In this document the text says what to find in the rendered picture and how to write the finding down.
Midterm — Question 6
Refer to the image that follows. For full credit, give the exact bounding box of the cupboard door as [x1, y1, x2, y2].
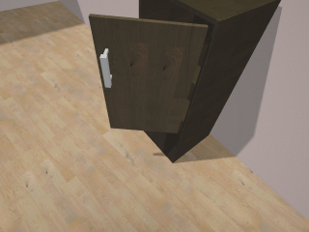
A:
[88, 14, 209, 133]

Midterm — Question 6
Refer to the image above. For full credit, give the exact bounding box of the handle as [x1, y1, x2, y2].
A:
[99, 48, 112, 88]

